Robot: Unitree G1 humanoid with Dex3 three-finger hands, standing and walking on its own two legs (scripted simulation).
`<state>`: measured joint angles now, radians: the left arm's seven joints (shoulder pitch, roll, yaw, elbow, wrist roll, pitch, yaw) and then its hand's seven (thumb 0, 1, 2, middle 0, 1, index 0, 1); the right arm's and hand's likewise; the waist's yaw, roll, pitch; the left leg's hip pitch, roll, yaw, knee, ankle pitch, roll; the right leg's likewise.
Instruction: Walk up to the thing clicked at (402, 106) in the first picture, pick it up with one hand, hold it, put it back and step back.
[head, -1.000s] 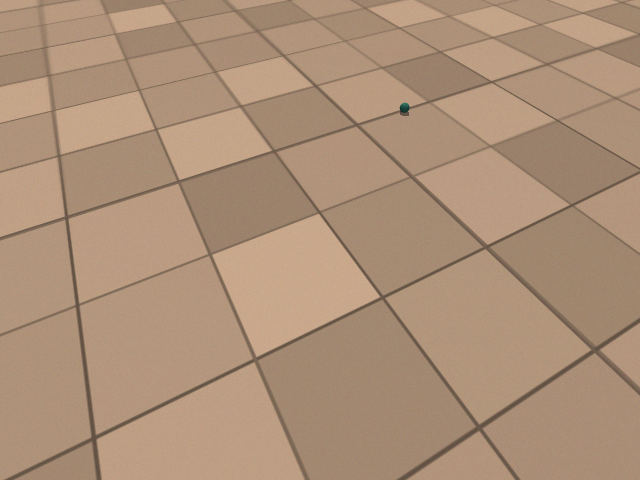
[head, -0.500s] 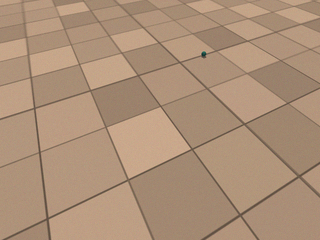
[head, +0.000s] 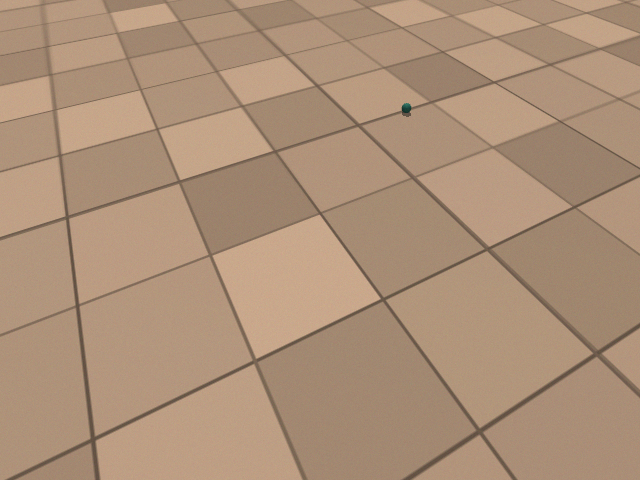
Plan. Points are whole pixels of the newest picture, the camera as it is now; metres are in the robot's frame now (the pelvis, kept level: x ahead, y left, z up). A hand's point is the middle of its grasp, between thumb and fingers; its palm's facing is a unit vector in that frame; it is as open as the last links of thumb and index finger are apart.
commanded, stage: stand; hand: left
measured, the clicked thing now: (406, 108) +2.15 -0.41 -0.76
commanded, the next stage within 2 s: walk up in 0.12 s
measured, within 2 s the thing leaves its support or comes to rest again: neither
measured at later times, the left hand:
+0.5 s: hand (202, 418) +0.22 +0.21 -0.14, palm faces -0.12 -0.89 -0.44, open 7.4 cm
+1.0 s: hand (274, 288) +0.48 +0.13 -0.17, palm faces -0.29 -0.90 -0.33, open 7.4 cm
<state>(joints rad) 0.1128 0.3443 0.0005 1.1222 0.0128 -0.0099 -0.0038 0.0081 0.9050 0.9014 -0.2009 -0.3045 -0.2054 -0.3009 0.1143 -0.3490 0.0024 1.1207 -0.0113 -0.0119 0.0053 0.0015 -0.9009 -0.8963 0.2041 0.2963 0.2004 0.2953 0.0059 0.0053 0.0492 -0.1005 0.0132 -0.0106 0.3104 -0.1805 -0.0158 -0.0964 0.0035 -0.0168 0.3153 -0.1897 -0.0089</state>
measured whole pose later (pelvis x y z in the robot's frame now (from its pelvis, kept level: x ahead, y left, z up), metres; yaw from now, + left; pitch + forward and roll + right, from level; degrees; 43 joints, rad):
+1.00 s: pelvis +0.36 -0.12 -0.02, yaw -16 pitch -2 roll +1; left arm 0.30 0.44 0.04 0.94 0.00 -0.06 -0.05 0.01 0.91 0.90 -0.20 -0.30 -0.20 -0.30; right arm 0.19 -0.39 -0.08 0.86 -0.02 -0.10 0.07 0.00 -0.90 -0.90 0.21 0.30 0.20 0.30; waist 0.01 -0.06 0.05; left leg -0.33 0.07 0.15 0.57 -0.21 0.03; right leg -0.36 -0.01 0.05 1.15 -0.37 -0.05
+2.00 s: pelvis +0.89 -0.29 -0.01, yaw -18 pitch -2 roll +0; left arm 0.28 0.44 0.04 0.92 0.00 -0.06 -0.06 0.01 0.91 0.90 -0.20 -0.30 -0.20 -0.30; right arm 0.26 -0.39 -0.05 0.86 0.00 -0.09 0.06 0.00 -0.90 -0.90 0.21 0.30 0.20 0.30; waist 0.01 -0.06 0.07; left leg -0.20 0.00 0.12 0.45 -0.22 0.06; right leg -0.49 -0.09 0.00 0.98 -0.30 -0.01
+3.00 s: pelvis +1.29 -0.41 -0.01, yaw -17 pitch -3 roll +1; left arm 0.26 0.42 0.04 0.92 0.01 -0.04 -0.07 0.01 0.91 0.90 -0.20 -0.30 -0.20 -0.30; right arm 0.33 -0.41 -0.05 0.87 -0.01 -0.08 0.05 0.00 -0.90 -0.90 0.21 0.30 0.20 0.30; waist -0.02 -0.03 0.09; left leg -0.14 0.02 0.13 0.47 -0.29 0.03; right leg -0.49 -0.10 -0.03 0.73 -0.22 -0.01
